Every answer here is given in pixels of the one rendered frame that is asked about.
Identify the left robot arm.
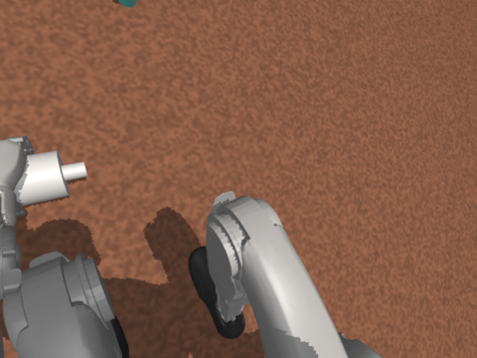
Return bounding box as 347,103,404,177
0,186,22,358

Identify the left robot hand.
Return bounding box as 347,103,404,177
0,136,34,217

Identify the left robot foot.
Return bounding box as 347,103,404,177
111,315,129,358

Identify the right robot foot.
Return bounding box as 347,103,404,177
189,246,245,339

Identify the right robot hand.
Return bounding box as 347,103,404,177
338,332,384,358

